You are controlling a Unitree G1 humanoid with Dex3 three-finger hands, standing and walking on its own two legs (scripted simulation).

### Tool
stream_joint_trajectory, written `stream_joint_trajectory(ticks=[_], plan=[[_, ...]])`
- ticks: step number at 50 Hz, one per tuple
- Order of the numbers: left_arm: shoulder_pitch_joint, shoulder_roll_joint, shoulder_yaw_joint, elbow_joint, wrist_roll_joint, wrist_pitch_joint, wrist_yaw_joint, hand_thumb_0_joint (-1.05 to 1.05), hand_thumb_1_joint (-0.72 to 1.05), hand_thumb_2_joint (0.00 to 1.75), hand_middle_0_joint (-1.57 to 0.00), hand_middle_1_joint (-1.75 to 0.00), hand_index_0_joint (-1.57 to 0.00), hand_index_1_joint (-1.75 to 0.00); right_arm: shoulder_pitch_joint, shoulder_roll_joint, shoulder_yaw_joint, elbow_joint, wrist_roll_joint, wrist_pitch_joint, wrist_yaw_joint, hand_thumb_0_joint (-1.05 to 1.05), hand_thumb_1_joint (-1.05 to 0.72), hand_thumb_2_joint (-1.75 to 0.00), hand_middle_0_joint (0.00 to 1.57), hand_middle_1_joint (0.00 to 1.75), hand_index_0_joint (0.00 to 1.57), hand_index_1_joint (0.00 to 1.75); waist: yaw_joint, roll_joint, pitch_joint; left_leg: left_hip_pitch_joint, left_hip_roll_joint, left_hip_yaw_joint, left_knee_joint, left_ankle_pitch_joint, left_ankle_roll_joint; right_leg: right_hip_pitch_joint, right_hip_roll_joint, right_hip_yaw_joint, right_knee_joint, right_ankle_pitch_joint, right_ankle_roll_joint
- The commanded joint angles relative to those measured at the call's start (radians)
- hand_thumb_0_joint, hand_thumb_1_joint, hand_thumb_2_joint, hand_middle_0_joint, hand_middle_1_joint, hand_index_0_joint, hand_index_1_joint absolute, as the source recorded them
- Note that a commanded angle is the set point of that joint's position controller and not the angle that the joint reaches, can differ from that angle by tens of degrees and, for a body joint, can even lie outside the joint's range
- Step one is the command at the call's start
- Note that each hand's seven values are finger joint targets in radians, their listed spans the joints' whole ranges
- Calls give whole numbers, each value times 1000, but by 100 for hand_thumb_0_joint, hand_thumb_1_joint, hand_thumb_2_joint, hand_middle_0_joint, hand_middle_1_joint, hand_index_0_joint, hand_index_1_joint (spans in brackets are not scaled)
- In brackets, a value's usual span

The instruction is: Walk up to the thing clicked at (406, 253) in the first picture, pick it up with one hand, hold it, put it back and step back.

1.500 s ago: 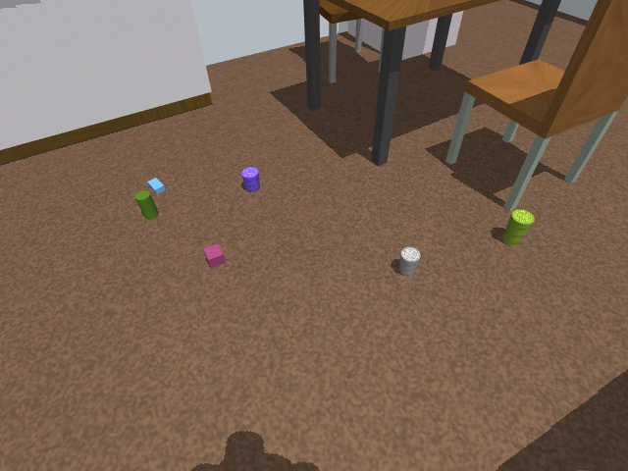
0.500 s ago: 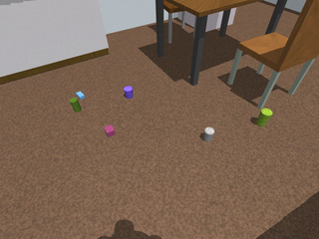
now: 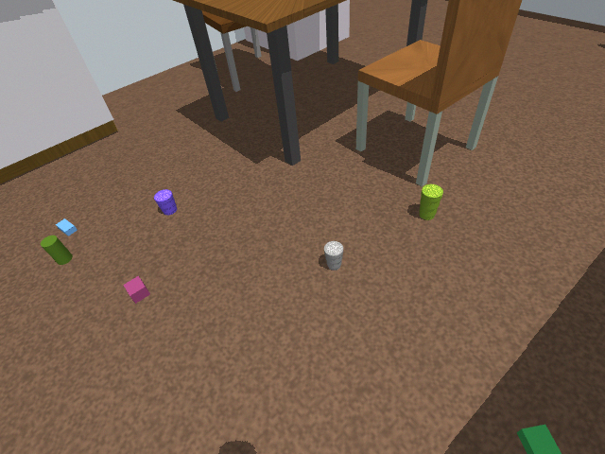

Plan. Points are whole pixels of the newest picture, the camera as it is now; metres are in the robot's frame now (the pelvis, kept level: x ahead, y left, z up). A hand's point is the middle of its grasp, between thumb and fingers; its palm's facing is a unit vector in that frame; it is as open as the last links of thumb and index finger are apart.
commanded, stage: walk up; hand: left
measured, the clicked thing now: (334, 256) +0.97 -0.05 -0.69
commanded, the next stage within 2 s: none
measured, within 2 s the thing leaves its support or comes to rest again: neither
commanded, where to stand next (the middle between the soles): +0.51 -0.11 m, yaw -19 degrees
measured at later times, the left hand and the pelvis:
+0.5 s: hand (183, 364) +0.31 +0.24 -0.12, palm faces -0.25 -0.91 -0.34, open 7.4 cm; pelvis +0.19 -0.01 +0.02, yaw -11 degrees
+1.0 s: hand (245, 266) +0.49 +0.14 -0.09, palm faces -0.28 -0.87 -0.40, open 7.4 cm; pelvis +0.35 -0.09 +0.02, yaw -17 degrees
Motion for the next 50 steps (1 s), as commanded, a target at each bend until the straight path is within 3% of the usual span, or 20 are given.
stream_joint_trajectory(ticks=[1, 4, 6, 11, 13, 15, 16, 17, 19, 22, 27, 33, 35, 36, 37, 38, 39, 42, 44, 50], plan=[[128, 371, 79, -78, -22, -36, 39, 0, 90, 90, -20, -30, -20, -30, -99, -173, -13, -169, 16, -36, 8, 0, -90, -90, 20, 30, 20, 30, 87, -294, 65, -516, -117, -93, 408, -31, -11, 212, -329, 835, -626, -584, -300], [33, 277, 46, -116, -32, -43, 63, 0, 90, 90, -20, -30, -20, -30, 3, -157, -6, -111, 47, -43, 14, 0, -90, -90, 20, 30, 20, 30, 23, -223, 23, -419, -60, -123, 319, 104, 13, 191, -198, 500, -503, -248, -237], [28, 252, 37, -125, -30, -49, 66, 0, 90, 90, -20, -30, -20, -30, 54, -143, -6, -108, 39, -42, 22, 0, -90, -90, 20, 30, 20, 30, 11, -229, 3, -317, -76, -98, 193, 123, 13, 136, -145, 391, -467, -151, -224], [39, 239, 26, -169, -28, -67, 66, 0, 90, 90, -20, -30, -20, -30, 26, -126, -13, -168, 17, -50, 34, 0, -90, -90, 20, 30, 20, 30, 22, -177, -1, -257, -100, -70, -44, 220, 0, 106, -140, 342, -441, -124, -230], [3, 235, 21, -188, -28, -68, 63, 0, 90, 90, -20, -30, -20, -30, 55, -119, -18, -173, 15, -63, 30, 0, -90, -90, 20, 30, 20, 30, -11, -150, -11, -140, -124, -36, -138, 270, 2, 34, -122, 299, -376, -42, -210], [-36, 187, 0, -207, -23, -63, 62, 0, 90, 90, -20, -30, -20, -30, 210, -133, -37, -135, 8, -79, 15, 0, -90, -90, 20, 30, 20, 30, -104, -72, -58, 158, -158, -25, -235, 333, 9, -156, -53, 230, -144, -23, -155], [17, 113, -21, -207, -27, -64, 64, 0, 90, 90, -20, -30, -20, -30, 286, -203, -59, -125, -2, -89, 5, 0, -90, -90, 20, 30, 20, 30, -139, 154, -102, 265, -37, -232, -371, 121, 44, -263, 67, 144, 153, -62, -113], [67, 70, -35, -203, -26, -61, 70, 0, 90, 90, -20, -30, -20, -30, 276, -256, -63, -151, -7, -97, -1, 0, -90, -90, 20, 30, 20, 30, -101, 231, -66, 230, 203, -664, -546, -149, 103, -403, 178, 137, 371, -223, -69], [114, 205, -13, -168, -17, -56, 80, 0, 90, 90, -20, -30, -20, -30, 111, -270, -61, -199, 33, -96, 6, 0, -90, -90, 20, 30, 20, 30, -31, 87, -3, 70, 293, -756, -622, -263, 222, -346, 58, 196, 446, -198, -76], [70, 199, 0, -136, -30, -70, 71, 0, 90, 90, -20, -30, -20, -30, 111, -180, -27, -200, 28, -106, 5, 0, -90, -90, 20, 30, 20, 30, -23, 57, 70, -4, 141, -383, -562, 193, 173, -270, 12, 190, 348, -63, -51], [-26, 133, -18, -186, -44, -61, 42, 0, 90, 90, -20, -30, -20, -30, 166, -175, -20, -198, 27, -99, 2, 0, -90, -90, 20, 30, 20, 30, -45, 105, 17, 76, 74, -98, -457, 742, 183, -203, 18, 81, 107, -14, -26], [-32, 130, -12, -174, -35, -60, 32, 0, 90, 90, -20, -30, -20, -30, 113, -201, -24, -232, 30, -68, 4, 0, -90, -90, 20, 30, 20, 30, -16, 72, -56, -21, 64, -26, -339, 545, 143, 102, 41, -16, -162, 149, -56], [105, 190, 20, -119, -31, -66, 48, 0, 90, 90, -20, -30, -20, -30, 128, -147, -4, -243, 34, -58, 6, 0, -90, -90, 20, 30, 20, 30, 62, -104, -132, -136, 14, 13, -66, 526, 105, 376, 79, -4, -216, 149, -71], [177, 248, 46, -110, -27, -75, 60, 0, 90, 90, -20, -30, -20, -30, 188, -95, 20, -248, 38, -57, 6, 0, -90, -90, 20, 30, 20, 30, 98, -266, -176, -275, -47, 42, 156, 393, 76, 515, 30, 115, -269, 5, -99], [199, 312, 59, -133, -27, -81, 75, 0, 90, 90, -20, -30, -20, -30, 228, -44, 43, -257, 38, -51, 11, 0, -90, -90, 20, 30, 20, 30, 93, -413, -189, -454, -151, 22, 338, 12, 37, 569, -214, 524, -372, -165, -171], [161, 338, 53, -152, -36, -82, 75, 0, 90, 90, -20, -30, -20, -30, 195, -145, 15, -239, 39, -37, 4, 0, -90, -90, 20, 30, 20, 30, 93, -315, -145, -517, -151, -54, 422, -2, 17, 494, -321, 766, -477, -261, -279], [101, 333, 53, -164, -50, -79, 77, 0, 90, 90, -20, -30, -20, -30, 170, -191, 0, -229, 31, -31, -3, 0, -90, -90, 20, 30, 20, 30, 76, -257, -79, -505, -99, -104, 450, 1, 12, 380, -340, 773, -489, -298, -316], [46, 251, 26, -176, -56, -87, 87, 0, 90, 90, -20, -30, -20, -30, 190, -144, 13, -185, 45, -28, 5, 0, -90, -90, 20, 30, 20, 30, 23, -183, -10, -435, -56, -133, 364, 128, 23, 247, -197, 432, -427, 68, -248], [35, 224, 16, -176, -51, -98, 87, 0, 90, 90, -20, -30, -20, -30, 221, -126, 12, -172, 32, -20, 15, 0, -90, -90, 20, 30, 20, 30, -1, -183, -10, -356, -67, -104, 305, 183, 14, 156, -141, 317, -409, 191, -228], [65, 241, 16, -195, -34, -111, 89, 0, 90, 90, -20, -30, -20, -30, 92, -113, -3, -216, 14, -17, 41, 0, -90, -90, 20, 30, 20, 30, 30, -208, 35, -362, -52, -68, 61, 266, -17, 70, -134, 292, -467, -78, -246]])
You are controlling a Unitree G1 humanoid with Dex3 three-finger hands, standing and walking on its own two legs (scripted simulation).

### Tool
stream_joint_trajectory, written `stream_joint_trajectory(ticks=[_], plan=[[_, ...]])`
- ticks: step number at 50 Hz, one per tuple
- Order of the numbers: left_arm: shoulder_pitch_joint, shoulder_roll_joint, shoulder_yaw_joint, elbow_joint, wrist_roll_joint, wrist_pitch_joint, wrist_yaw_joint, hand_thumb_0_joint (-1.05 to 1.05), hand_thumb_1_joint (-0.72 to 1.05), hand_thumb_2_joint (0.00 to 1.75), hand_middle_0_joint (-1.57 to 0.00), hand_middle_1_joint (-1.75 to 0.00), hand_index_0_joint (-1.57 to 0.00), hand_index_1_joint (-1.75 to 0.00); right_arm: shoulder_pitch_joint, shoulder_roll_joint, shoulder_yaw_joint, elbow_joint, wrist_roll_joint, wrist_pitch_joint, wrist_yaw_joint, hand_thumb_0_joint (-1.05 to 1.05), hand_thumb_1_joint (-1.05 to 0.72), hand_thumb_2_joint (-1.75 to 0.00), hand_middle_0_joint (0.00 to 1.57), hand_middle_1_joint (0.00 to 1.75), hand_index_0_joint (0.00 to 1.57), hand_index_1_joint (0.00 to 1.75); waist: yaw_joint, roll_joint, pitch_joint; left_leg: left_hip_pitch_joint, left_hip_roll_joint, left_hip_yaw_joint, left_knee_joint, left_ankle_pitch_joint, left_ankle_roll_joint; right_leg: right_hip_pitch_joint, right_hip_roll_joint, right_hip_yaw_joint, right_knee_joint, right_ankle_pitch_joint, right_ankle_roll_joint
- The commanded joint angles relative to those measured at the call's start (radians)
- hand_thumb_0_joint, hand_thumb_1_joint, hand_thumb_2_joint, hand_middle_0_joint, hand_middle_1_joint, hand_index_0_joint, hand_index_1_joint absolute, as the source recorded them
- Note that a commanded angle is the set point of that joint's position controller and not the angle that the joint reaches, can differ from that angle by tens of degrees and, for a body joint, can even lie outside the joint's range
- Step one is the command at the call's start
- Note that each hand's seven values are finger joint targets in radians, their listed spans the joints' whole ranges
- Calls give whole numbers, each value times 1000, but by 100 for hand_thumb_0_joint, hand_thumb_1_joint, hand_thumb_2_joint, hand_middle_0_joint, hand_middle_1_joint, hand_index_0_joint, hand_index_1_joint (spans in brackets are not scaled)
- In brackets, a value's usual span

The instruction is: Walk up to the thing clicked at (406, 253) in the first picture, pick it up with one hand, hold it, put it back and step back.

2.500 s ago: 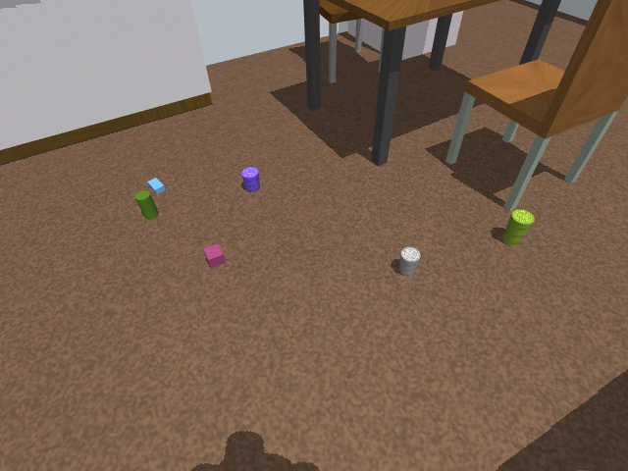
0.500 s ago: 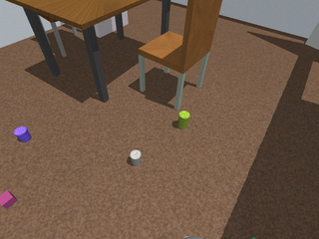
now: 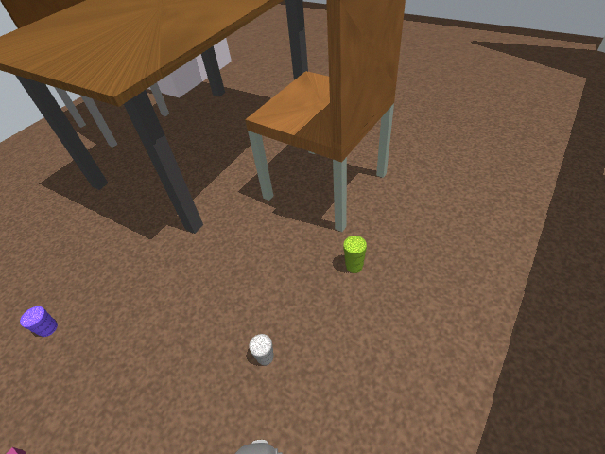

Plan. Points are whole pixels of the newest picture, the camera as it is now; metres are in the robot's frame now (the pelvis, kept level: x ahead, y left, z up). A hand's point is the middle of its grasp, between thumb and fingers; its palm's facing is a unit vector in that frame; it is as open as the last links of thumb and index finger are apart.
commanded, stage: walk up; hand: left
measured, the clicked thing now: (263, 351) +0.57 +0.23 -0.71
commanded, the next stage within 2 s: stand in 1.74 s
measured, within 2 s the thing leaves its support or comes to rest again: neither
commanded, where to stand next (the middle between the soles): +0.16 +0.03 m, yaw -1 degrees
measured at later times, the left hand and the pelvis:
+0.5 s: hand (125, 449) +0.18 +0.31 -0.15, palm faces -0.09 -0.91 -0.41, open 7.4 cm; pelvis +0.10 +0.04 -0.01, yaw -3 degrees
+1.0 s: hand (157, 407) +0.24 +0.28 -0.14, palm faces -0.07 -0.94 -0.32, open 7.4 cm; pelvis +0.11 +0.04 +0.01, yaw -3 degrees
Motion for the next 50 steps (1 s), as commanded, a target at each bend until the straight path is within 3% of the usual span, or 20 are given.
stream_joint_trajectory(ticks=[1, 5, 7, 8, 9, 10, 11, 14, 21, 25, 26, 27, 28, 29, 33, 35, 36, 38, 40, 50], plan=[[11, 314, 91, -80, 9, -33, 25, 0, 90, 90, -20, -30, -20, -30, 3, -160, -63, -69, -17, -18, 1, 0, -90, -90, 20, 30, 20, 30, 15, -223, 23, 34, 17, 8, -143, 60, -12, -117, -232, 238, -254, -86, -192], [-26, 299, 64, -86, 7, -20, 39, 0, 90, 90, -20, -30, -20, -30, 20, -126, -59, -49, -10, -35, -18, 0, -90, -90, 20, 30, 20, 30, -27, -183, -53, 274, -36, 28, -306, 149, 6, -180, -235, 176, -67, 286, -163], [-15, 234, 36, -82, -3, -8, 47, 0, 90, 90, -20, -30, -20, -30, 75, -155, -68, -18, -15, -45, -32, 0, -90, -90, 20, 30, 20, 30, -56, -72, -103, 399, -49, 6, -445, 196, 37, -203, -147, 103, 114, 233, -89], [22, 202, 27, -97, -8, -11, 43, 0, 90, 90, -20, -30, -20, -30, 142, -242, -95, -19, -23, -53, -31, 0, -90, -90, 20, 30, 20, 30, -80, 103, -161, 473, 94, -183, -521, 89, 84, -260, -53, 36, 294, 45, -48], [68, 168, 16, -87, -9, -6, 46, 0, 90, 90, -20, -30, -20, -30, 121, -276, -100, -41, -20, -56, -31, 0, -90, -90, 20, 30, 20, 30, -56, 184, -143, 513, 262, -460, -629, 10, 160, -392, 51, 6, 434, -280, -9], [104, 255, 40, -49, -1, 5, 59, 0, 90, 90, -20, -30, -20, -30, 92, -323, -111, -50, 1, -51, -28, 0, -90, -90, 20, 30, 20, 30, -49, 135, -142, 466, 345, -542, -646, -99, 273, -387, -4, 36, 550, -349, -13], [83, 286, 42, -32, 8, 5, 62, 0, 90, 90, -20, -30, -20, -30, 66, -304, -114, -52, 6, -44, -29, 0, -90, -90, 20, 30, 20, 30, -49, 100, -103, 416, 339, -536, -652, -124, 289, -392, -36, 58, 580, -325, -14], [76, 275, 52, 0, 1, 8, 48, 0, 90, 90, -20, -30, -20, -30, 15, -232, -77, -67, 3, -48, -38, 0, -90, -90, 20, 30, 20, 30, -23, 83, -51, 315, 180, -238, -612, 125, 189, -318, -67, 63, 479, -215, -9], [33, 202, 46, 23, 2, 16, 48, 0, 90, 90, -20, -30, -20, -30, -36, -211, -47, -70, 3, -33, -46, 0, -90, -90, 20, 30, 20, 30, -15, 127, -91, 231, 143, -92, -492, 469, 191, -122, -46, -50, 215, -94, 21], [57, 209, 54, 68, 14, 12, 61, 0, 90, 90, -20, -30, -20, -30, -110, -164, -20, -72, 22, -8, -44, 0, -90, -90, 20, 30, 20, 30, 40, 31, -122, 89, 102, -63, -350, 257, 120, 99, -25, -41, -4, 68, -7], [43, 240, 61, 66, 19, 6, 66, 0, 90, 90, -20, -30, -20, -30, -92, -119, -5, -65, 27, -3, -45, 0, -90, -90, 20, 30, 20, 30, 40, -72, -131, 55, 66, -37, -272, 156, 75, 121, -99, 81, -73, 81, -31], [-22, 299, 68, 47, 30, -5, 66, 0, 90, 90, -20, -30, -20, -30, -58, -75, 6, -57, 32, 3, -43, 0, -90, -90, 20, 30, 20, 30, -4, -232, -102, -6, -37, 11, -170, -21, 14, 77, -280, 374, -171, 69, -95], [-95, 327, 65, 32, 19, -3, 64, 0, 90, 90, -20, -30, -20, -30, -54, -112, -1, -30, 30, 15, -54, 0, -90, -90, 20, 30, 20, 30, -7, -218, -76, 58, -67, -18, -110, -242, 12, -45, -392, 460, -214, 23, -201], [-155, 328, 61, 28, 18, 4, 62, 0, 90, 90, -20, -30, -20, -30, -43, -155, -17, 5, 23, 16, -59, 0, -90, -90, 20, 30, 20, 30, -20, -224, -57, 141, -43, -27, -94, -247, 14, -133, -387, 435, -179, 55, -233], [-221, 259, 36, 51, 10, 13, 57, 0, 90, 90, -20, -30, -20, -30, -3, -139, -12, 88, 33, -4, -52, 0, -90, -90, 20, 30, 20, 30, -59, -244, -93, 268, -48, -6, -381, 75, 19, -111, -219, 167, -80, 140, -77], [-217, 225, 25, 56, 2, 18, 53, 0, 90, 90, -20, -30, -20, -30, -19, -167, -16, 101, 19, -14, -59, 0, -90, -90, 20, 30, 20, 30, -42, -193, -164, 338, 6, -83, -452, 228, 31, -90, -181, 123, -1, 219, -43], [-196, 209, 22, 74, -4, 22, 51, 0, 90, 90, -20, -30, -20, -30, -87, -191, -15, 97, 17, -19, -57, 0, -90, -90, 20, 30, 20, 30, -10, -146, -169, 292, 38, -143, -477, 185, 53, -67, -134, 89, -4, 138, -19], [-204, 223, 24, 113, 4, 24, 52, 0, 90, 90, -20, -30, -20, -30, -152, -167, 1, 112, 21, -15, -47, 0, -90, -90, 20, 30, 20, 30, 7, -158, -113, 190, 26, -113, -479, 54, 46, 2, -142, 105, -105, -33, -17], [-266, 229, 25, 123, 4, 25, 49, 0, 90, 90, -20, -30, -20, -30, -122, -142, 14, 147, 17, -12, -45, 0, -90, -90, 20, 30, 20, 30, -20, -164, -101, 237, -20, -57, -492, 55, 26, -31, -179, 151, -128, -38, -27], [-312, 192, 8, 218, -3, 39, 40, 0, 90, 90, -20, -30, -20, -30, -203, -156, 22, 237, 10, -22, -49, 0, -90, -90, 20, 30, 20, 30, -1, -27, -101, 233, 29, -108, -652, 90, 21, 94, -136, 62, -166, 65, 2]])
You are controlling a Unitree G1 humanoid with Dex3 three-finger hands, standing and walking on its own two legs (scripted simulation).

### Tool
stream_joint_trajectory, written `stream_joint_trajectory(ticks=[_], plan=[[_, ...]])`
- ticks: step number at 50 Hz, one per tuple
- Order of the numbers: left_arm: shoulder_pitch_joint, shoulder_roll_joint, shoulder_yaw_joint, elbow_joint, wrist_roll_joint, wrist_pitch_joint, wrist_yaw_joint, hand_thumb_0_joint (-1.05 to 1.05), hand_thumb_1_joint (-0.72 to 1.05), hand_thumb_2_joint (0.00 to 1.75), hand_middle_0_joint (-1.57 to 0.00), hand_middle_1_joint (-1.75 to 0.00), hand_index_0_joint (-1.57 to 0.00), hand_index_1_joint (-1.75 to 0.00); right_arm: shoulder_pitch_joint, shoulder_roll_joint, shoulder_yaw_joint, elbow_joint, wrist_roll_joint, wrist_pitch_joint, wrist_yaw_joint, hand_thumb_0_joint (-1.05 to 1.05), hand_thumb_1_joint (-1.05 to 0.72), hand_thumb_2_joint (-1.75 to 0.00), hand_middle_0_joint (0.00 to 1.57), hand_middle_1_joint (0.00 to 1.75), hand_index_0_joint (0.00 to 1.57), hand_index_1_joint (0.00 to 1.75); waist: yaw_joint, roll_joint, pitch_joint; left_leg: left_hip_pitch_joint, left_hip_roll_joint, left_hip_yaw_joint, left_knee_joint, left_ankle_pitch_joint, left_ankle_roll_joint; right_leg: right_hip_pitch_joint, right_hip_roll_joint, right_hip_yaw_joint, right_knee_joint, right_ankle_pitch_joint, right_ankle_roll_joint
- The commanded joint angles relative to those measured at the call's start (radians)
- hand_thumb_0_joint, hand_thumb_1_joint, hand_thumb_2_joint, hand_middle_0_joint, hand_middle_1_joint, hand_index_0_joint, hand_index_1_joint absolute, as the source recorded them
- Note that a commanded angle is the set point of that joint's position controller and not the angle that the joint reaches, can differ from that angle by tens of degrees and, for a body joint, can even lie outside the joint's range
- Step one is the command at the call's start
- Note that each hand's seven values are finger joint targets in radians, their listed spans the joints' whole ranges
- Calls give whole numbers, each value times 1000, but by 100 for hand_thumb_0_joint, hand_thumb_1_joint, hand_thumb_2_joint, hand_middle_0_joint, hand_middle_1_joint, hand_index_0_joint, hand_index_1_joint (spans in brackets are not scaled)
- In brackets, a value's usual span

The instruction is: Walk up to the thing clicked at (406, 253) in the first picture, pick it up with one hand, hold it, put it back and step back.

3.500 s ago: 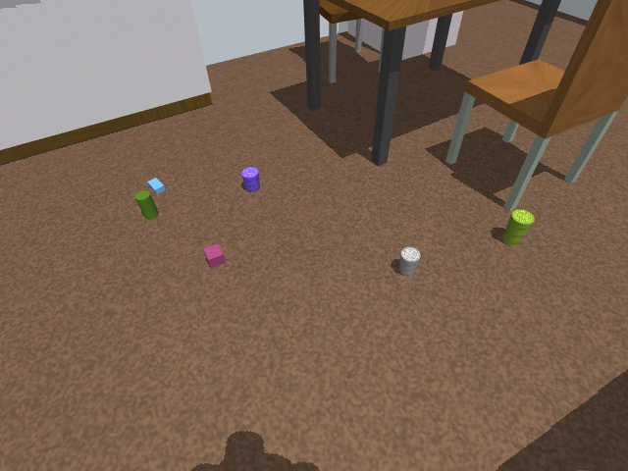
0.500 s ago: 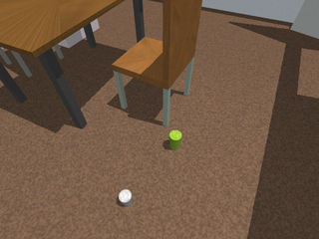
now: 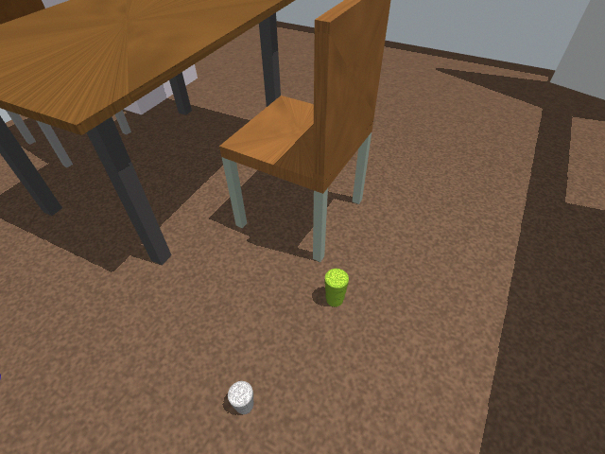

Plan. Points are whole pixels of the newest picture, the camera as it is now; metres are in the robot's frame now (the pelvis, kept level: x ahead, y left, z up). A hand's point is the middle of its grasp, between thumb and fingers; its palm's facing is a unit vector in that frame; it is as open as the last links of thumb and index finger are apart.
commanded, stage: walk up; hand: left
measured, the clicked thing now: (242, 399) +0.45 +0.21 -0.72
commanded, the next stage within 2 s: stand in 0.74 s
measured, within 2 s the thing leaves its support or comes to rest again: neither
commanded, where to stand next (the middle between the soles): +0.04 +0.00 m, yaw +1 degrees
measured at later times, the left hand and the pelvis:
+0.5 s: hand out of the picture +0.08 +0.26 -0.15, palm faces +0.03 -0.94 -0.34, open 7.4 cm; pelvis +0.02 +0.00 +0.01, yaw +1 degrees
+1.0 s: hand out of the picture +0.11 +0.25 -0.15, palm faces +0.01 -0.94 -0.33, open 7.4 cm; pelvis +0.03 +0.00 +0.01, yaw +1 degrees
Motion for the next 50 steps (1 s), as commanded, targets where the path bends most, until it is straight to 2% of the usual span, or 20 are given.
stream_joint_trajectory(ticks=[1, 7, 9, 12, 20, 25, 29, 34, 41, 43, 48, 50], plan=[[-51, 212, 41, -21, -5, -17, 9, 0, 90, 90, -20, -30, -20, -30, -76, -221, -43, -38, -6, -30, -15, 0, -90, -90, 20, 30, 20, 30, 31, 67, -52, -53, 110, -134, -195, 9, 51, 98, -73, 86, -116, 14, -45], [-69, 214, 39, 24, 0, -17, 8, 0, 90, 90, -20, -30, -20, -30, -96, -215, -45, -16, -2, -27, -19, 0, -90, -90, 20, 30, 20, 30, 18, 38, -86, 24, 104, -104, -179, 119, 45, 124, -89, 83, -163, 107, -36], [-74, 214, 38, 32, 1, -18, 9, 0, 90, 90, -20, -30, -20, -30, -98, -214, -47, -9, -1, -23, -19, 0, -90, -90, 20, 30, 20, 30, 13, 20, -79, 37, 101, -98, -178, 114, 44, 112, -93, 86, -181, 101, -35], [-90, 211, 36, 40, 3, -17, 7, 0, 90, 90, -20, -30, -20, -30, -97, -212, -47, 2, -4, -18, -18, 0, -90, -90, 20, 30, 20, 30, 7, 17, -54, 20, 93, -100, -195, 53, 41, 102, -97, 91, -203, 47, -30], [-59, 212, 42, 59, 6, -19, 10, 0, 90, 90, -20, -30, -20, -30, -120, -210, -48, 5, 0, -16, -19, 0, -90, -90, 20, 30, 20, 30, 16, -3, -95, 84, 102, -96, -184, 158, 42, 125, -102, 75, -210, 133, -23], [-74, 209, 45, 62, 8, -18, 13, 0, 90, 90, -20, -30, -20, -30, -115, -203, -51, 11, -2, -11, -20, 0, -90, -90, 20, 30, 20, 30, 9, -5, -83, 73, 100, -99, -199, 165, 36, 135, -103, 72, -214, 136, -22], [-62, 204, 45, 59, 8, -15, 14, 0, 90, 90, -20, -30, -20, -30, -126, -199, -51, 8, -4, -11, -20, 0, -90, -90, 20, 30, 20, 30, 15, 11, -68, 63, 99, -99, -210, 148, 35, 135, -102, 67, -218, 133, -19], [-61, 203, 47, 56, 12, -16, 15, 0, 90, 90, -20, -30, -20, -30, -124, -198, -55, 6, -5, -10, -21, 0, -90, -90, 20, 30, 20, 30, 14, 6, -81, 67, 100, -100, -207, 166, 37, 154, -101, 59, -219, 143, -18], [-46, 209, 42, 52, 9, -19, 19, 0, 90, 90, -20, -30, -20, -30, -130, -195, -53, -2, -12, -13, -23, 0, -90, -90, 20, 30, 20, 30, 15, 18, -84, 77, 108, -108, -214, 218, 23, 163, -110, 62, -212, 188, -18], [-45, 210, 42, 51, 12, -17, 19, 0, 90, 90, -20, -30, -20, -30, -128, -200, -54, -3, -12, -11, -24, 0, -90, -90, 20, 30, 20, 30, 12, 21, -90, 70, 106, -104, -215, 178, 27, 167, -111, 66, -218, 166, -18], [-49, 210, 42, 46, 8, -15, 18, 0, 90, 90, -20, -30, -20, -30, -124, -196, -50, -4, -12, -15, -25, 0, -90, -90, 20, 30, 20, 30, 12, 28, -99, 78, 111, -102, -213, 240, 24, 187, -118, 66, -204, 220, -23], [-45, 209, 40, 46, 9, -15, 19, 0, 90, 90, -20, -30, -20, -30, -120, -198, -51, -2, -11, -14, -25, 0, -90, -90, 20, 30, 20, 30, 14, 25, -100, 84, 112, -104, -213, 236, 25, 183, -115, 62, -209, 207, -21]])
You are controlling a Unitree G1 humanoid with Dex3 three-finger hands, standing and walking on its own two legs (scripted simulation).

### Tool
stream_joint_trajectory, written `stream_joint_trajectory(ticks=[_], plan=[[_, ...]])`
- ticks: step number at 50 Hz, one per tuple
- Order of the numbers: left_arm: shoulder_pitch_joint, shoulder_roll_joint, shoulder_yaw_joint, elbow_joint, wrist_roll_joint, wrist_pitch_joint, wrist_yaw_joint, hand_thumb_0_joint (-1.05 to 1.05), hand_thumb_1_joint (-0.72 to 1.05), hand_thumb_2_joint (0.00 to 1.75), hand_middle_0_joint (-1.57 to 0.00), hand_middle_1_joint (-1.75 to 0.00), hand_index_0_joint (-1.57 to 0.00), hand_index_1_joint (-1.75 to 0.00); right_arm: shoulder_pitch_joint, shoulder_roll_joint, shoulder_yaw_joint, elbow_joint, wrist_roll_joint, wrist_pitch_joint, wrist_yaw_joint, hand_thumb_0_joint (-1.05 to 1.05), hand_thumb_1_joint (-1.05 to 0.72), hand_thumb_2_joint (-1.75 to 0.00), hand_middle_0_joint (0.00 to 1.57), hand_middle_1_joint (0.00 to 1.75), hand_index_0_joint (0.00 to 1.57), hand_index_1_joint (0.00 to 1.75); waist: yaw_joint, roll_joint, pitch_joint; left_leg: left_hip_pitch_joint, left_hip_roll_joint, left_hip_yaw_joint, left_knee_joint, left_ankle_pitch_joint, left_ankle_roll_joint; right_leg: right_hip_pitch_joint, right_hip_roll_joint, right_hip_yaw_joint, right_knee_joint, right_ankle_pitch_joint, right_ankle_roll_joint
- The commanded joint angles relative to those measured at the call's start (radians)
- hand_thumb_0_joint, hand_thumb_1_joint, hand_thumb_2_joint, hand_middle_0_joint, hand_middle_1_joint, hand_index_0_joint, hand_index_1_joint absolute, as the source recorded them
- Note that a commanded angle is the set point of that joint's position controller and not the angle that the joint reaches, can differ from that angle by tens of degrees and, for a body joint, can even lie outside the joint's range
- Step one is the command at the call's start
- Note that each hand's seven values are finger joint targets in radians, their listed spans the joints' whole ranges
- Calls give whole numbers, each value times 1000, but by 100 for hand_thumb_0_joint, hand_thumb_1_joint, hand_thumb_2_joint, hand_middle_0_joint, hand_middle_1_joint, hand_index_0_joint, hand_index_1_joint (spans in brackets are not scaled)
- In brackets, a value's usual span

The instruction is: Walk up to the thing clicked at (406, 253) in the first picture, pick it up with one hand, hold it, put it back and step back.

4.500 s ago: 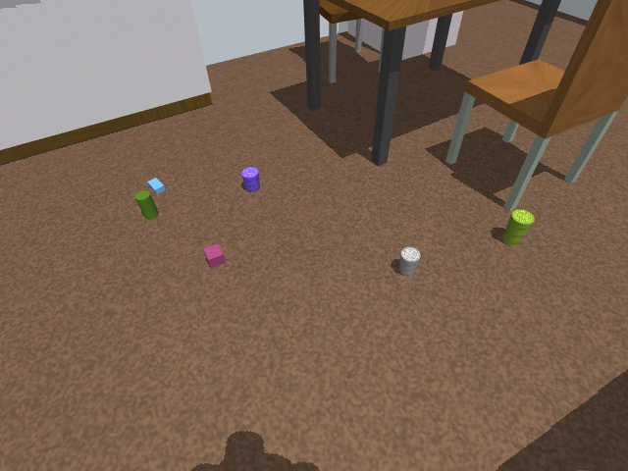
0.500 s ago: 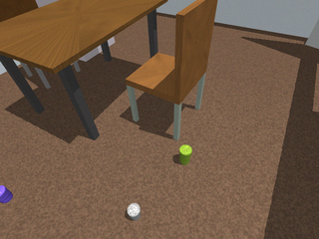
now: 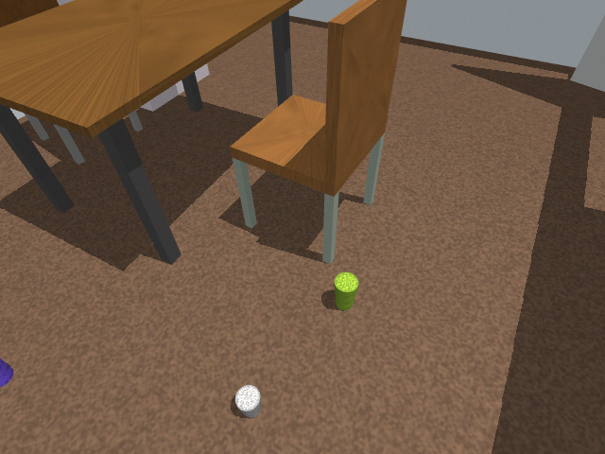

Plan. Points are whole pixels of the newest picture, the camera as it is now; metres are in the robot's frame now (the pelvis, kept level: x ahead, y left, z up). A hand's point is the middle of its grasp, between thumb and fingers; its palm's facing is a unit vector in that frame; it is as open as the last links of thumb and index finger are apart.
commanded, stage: stand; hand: left
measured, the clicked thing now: (250, 403) +0.43 +0.20 -0.73
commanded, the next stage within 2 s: none
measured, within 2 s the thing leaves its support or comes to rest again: neither
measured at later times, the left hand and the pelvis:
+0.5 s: hand out of the picture +0.07 +0.25 -0.16, palm faces -0.01 -0.94 -0.34, open 7.4 cm; pelvis +0.00 +0.00 +0.00, yaw +0 degrees
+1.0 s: hand out of the picture +0.07 +0.25 -0.15, palm faces +0.00 -0.94 -0.35, open 7.4 cm; pelvis +0.00 +0.00 +0.00, yaw +1 degrees
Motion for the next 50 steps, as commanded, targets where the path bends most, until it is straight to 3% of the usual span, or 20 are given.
stream_joint_trajectory(ticks=[1, 8, 18, 26, 50], plan=[[-40, 220, 31, -56, -2, -22, 12, 0, 90, 90, -20, -30, -20, -30, -43, -210, -34, -63, -1, -24, -12, 0, -90, -90, 20, 30, 20, 30, 8, -2, -99, -7, 120, -86, -48, 177, 25, 67, -109, 89, -33, 149, -31], [-36, 217, 30, -61, 1, -20, 14, 0, 90, 90, -20, -30, -20, -30, -45, -218, -36, -68, -4, -23, -14, 0, -90, -90, 20, 30, 20, 30, 8, 2, -96, -2, 124, -83, -41, 198, 31, 73, -113, 85, -33, 180, -32], [-23, 223, 30, -65, 1, -21, 13, 0, 90, 90, -20, -30, -20, -30, -41, -213, -36, -75, -2, -19, -11, 0, -90, -90, 20, 30, 20, 30, 8, -10, -71, -4, 117, -87, -55, 124, 31, 47, -107, 81, -51, 97, -31], [-21, 218, 29, -69, 1, -20, 12, 0, 90, 90, -20, -30, -20, -30, -33, -213, -33, -74, -3, -21, -12, 0, -90, -90, 20, 30, 20, 30, 8, 9, -76, -18, 119, -88, -55, 144, 30, 64, -112, 86, -49, 129, -32], [-9, 231, 31, -75, 1, -17, 11, 0, 90, 90, -20, -30, -20, -30, -11, -213, -32, -77, -6, -18, -11, 0, -90, -90, 20, 30, 20, 30, 9, -2, -46, -43, 114, -95, -68, 81, 31, 45, -108, 84, -49, 46, -36]])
